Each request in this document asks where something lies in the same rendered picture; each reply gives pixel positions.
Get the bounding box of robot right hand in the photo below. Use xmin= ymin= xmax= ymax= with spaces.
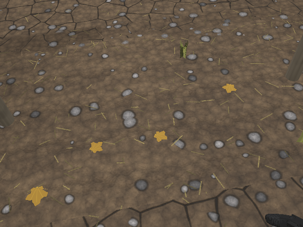
xmin=265 ymin=214 xmax=303 ymax=227

